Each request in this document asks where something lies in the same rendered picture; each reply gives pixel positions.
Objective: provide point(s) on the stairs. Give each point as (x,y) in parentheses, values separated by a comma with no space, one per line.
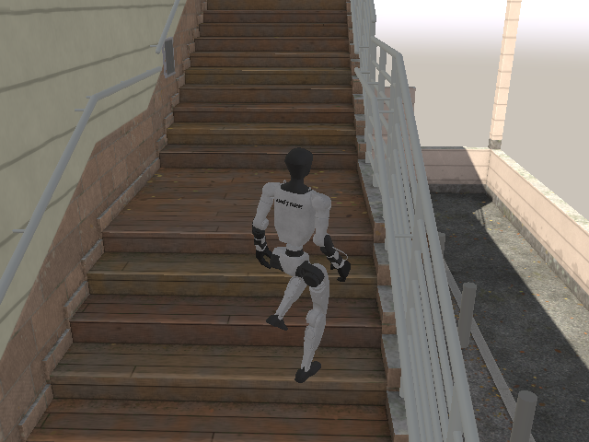
(172,345)
(267,76)

